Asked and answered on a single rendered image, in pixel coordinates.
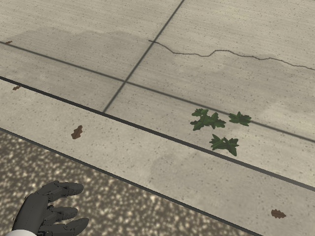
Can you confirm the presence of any robot left hand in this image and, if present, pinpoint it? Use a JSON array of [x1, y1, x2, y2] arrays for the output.
[[12, 180, 90, 236]]

